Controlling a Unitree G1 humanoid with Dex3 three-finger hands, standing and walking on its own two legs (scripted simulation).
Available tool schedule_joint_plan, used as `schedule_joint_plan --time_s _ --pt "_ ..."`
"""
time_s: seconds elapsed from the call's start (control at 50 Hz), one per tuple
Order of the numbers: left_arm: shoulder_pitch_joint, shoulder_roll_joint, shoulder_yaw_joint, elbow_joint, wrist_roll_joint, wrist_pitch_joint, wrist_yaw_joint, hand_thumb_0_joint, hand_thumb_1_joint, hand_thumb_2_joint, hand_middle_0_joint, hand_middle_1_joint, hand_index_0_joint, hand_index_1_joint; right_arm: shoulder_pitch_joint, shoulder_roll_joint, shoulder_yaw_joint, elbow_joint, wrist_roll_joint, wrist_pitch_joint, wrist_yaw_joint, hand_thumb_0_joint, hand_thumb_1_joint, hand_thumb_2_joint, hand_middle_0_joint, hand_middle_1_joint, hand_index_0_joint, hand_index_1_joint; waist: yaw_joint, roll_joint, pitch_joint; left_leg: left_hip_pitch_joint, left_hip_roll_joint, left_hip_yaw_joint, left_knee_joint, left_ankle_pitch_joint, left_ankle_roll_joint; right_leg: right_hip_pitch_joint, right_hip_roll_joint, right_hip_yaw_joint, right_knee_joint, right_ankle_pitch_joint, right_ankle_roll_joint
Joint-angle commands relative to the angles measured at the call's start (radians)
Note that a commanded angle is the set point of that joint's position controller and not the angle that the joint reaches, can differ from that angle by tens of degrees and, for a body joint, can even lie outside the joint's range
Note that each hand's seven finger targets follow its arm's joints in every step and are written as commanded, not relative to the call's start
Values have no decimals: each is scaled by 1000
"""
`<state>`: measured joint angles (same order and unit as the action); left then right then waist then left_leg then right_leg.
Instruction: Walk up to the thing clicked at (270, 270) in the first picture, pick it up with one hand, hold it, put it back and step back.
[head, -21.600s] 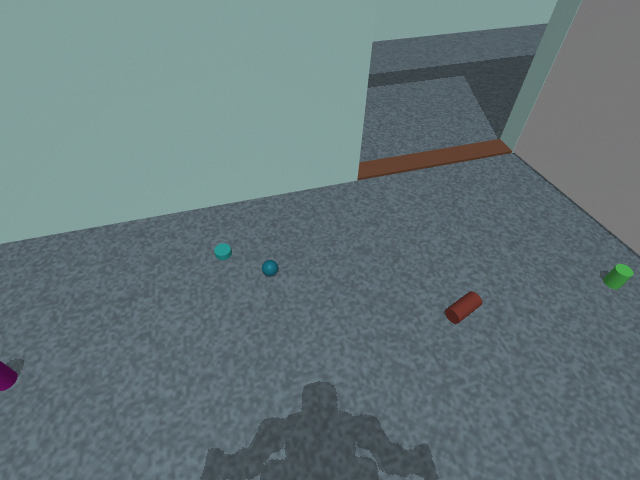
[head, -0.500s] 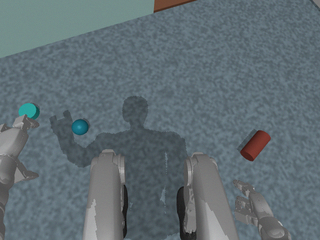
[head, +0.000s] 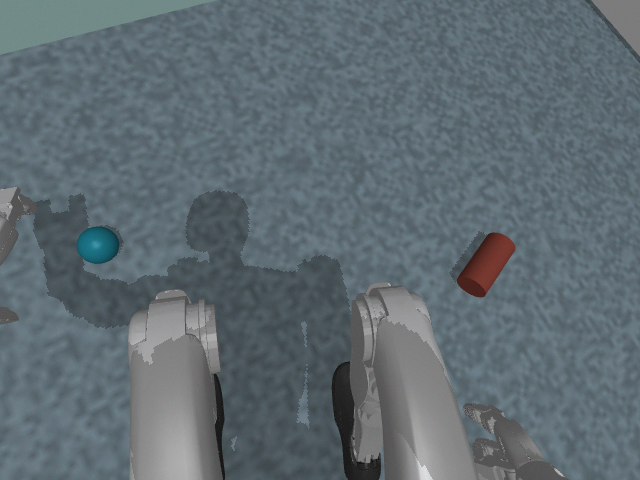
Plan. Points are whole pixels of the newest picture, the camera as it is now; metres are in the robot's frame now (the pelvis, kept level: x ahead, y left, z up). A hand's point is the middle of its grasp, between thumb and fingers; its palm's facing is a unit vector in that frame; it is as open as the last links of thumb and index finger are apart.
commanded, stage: rise first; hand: left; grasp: from above
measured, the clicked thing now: (98, 245) +0.44 +0.34 -0.32
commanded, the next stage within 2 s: approach in 0.94 s
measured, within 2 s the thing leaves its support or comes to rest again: neither
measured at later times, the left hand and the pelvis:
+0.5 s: hand (22, 261) +0.38 +0.38 -0.19, palm faces -0.44 -0.11 -0.89, open 14.1 cm; pelvis +0.01 +0.00 -0.03, yaw -1 degrees
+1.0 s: hand (36, 257) +0.39 +0.37 -0.21, palm faces -0.45 -0.13 -0.88, open 14.1 cm; pelvis +0.01 +0.00 -0.04, yaw -2 degrees
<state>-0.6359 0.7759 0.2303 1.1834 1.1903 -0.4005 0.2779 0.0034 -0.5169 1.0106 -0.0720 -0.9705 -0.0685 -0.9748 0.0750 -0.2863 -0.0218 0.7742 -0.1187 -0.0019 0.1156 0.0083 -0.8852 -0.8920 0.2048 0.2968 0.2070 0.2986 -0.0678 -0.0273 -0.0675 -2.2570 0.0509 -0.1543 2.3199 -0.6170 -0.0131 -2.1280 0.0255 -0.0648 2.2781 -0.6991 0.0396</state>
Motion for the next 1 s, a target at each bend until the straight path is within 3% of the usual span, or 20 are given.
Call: schedule_joint_plan --time_s 0.0,0.04,0.08,0.18,0.22,0.3,0.34,0.4,0.48,0.52,0.7,0.76,0.86,0.98 --pt "-234 342 61 -90 9 -1 70 0 -507 976 -64 -979 -70 -970 115 -214 -71 -39 -14 -4 -9 0 -888 -896 200 300 200 300 25 229 -607 544 -30 102 -223 49 32 157 23 -79 -238 100 -75" --pt "-248 349 62 -97 25 -5 81 0 -521 988 -63 -971 -64 -967 111 -213 -73 -38 -19 0 -8 0 -888 -897 200 300 200 300 26 228 -630 552 -30 101 -210 59 33 155 26 -82 -228 106 -74" --pt "-256 336 51 -54 41 -10 92 0 -516 982 -66 -975 -68 -970 112 -214 -71 -30 -28 2 -7 0 -889 -897 200 300 200 300 6 209 -598 518 -29 104 -193 47 35 148 28 -85 -228 99 -72" --pt "-276 364 64 -47 71 -21 130 0 -521 984 -65 -985 -68 -979 104 -213 -70 -8 -43 7 -5 0 -892 -898 200 300 200 300 9 232 -635 528 -26 105 -159 84 33 145 36 -88 -198 130 -71" --pt "-287 343 55 -40 69 -25 139 0 -519 981 -59 -994 -66 -985 92 -213 -71 -12 -44 5 -5 0 -891 -897 200 300 200 300 5 244 -621 533 -22 95 -164 63 29 106 33 -97 -176 109 -73" --pt "-291 358 65 -22 76 -17 161 0 -525 980 -60 -1009 -67 -1000 95 -212 -66 -9 -52 4 -4 0 -894 -898 200 300 200 300 10 261 -628 539 -21 93 -153 84 29 104 35 -102 -161 129 -72" --pt "-295 345 58 -5 73 -8 167 0 -530 985 -60 -1013 -66 -1005 99 -210 -62 -4 -57 3 -1 0 -896 -899 200 300 200 300 -2 256 -626 520 -23 98 -142 94 30 113 36 -101 -162 142 -71" --pt "-294 370 77 -22 68 3 173 0 -528 981 -59 -1019 -67 -1009 101 -210 -65 -3 -58 2 -2 0 -896 -899 200 300 200 300 9 253 -656 527 -22 102 -125 121 34 138 36 -95 -161 168 -67" --pt "-285 346 65 -9 59 14 164 0 -537 988 -58 -1022 -65 -1014 107 -208 -62 2 -62 3 1 0 -898 -900 200 300 200 300 0 248 -640 526 -19 94 -120 132 35 129 37 -100 -147 177 -66" --pt "-280 380 81 -11 65 12 164 0 -532 982 -60 -1027 -69 -1016 106 -209 -59 0 -67 5 0 0 -899 -900 199 300 200 300 5 243 -668 515 -20 99 -104 149 36 165 39 -92 -151 203 -65" --pt "-282 372 77 22 63 4 165 0 -533 985 -60 -1032 -69 -1021 96 -210 -44 2 -73 9 6 0 -898 -900 200 300 200 300 2 257 -627 495 -19 93 -96 133 35 139 41 -97 -135 185 -67" --pt "-309 373 73 22 63 -4 168 0 -524 977 -60 -1033 -72 -1020 102 -216 -44 3 -73 11 7 0 -898 -899 200 300 200 300 -19 243 -618 472 -20 89 -89 123 35 141 42 -102 -133 183 -66" --pt "-299 379 75 56 73 -4 177 0 -517 973 -67 -1032 -79 -1018 100 -222 -35 7 -79 8 8 0 -897 -900 200 300 200 300 -15 260 -612 479 -21 87 -86 119 32 128 43 -105 -125 175 -66" --pt "-325 388 68 82 80 -13 186 0 -519 979 -68 -1028 -78 -1016 95 -223 -27 7 -82 6 10 0 -897 -899 200 300 200 300 -31 258 -599 455 -23 82 -82 90 29 111 46 -110 -117 154 -70"
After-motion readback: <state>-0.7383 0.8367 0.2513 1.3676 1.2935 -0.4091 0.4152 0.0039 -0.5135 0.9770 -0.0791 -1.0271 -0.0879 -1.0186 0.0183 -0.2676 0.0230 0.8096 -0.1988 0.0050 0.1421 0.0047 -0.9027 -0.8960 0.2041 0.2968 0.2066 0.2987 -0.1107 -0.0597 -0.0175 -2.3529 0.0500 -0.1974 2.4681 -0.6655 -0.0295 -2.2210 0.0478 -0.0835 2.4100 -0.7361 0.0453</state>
